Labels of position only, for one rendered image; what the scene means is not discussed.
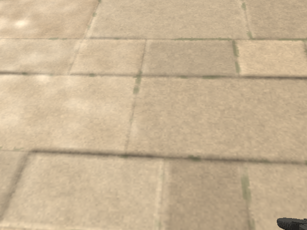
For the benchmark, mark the right robot hand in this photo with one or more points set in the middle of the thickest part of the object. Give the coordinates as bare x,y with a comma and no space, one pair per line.
292,223

